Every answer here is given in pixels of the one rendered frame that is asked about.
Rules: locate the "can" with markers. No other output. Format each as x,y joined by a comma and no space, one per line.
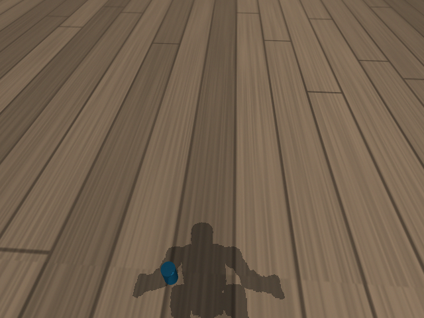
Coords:
169,273

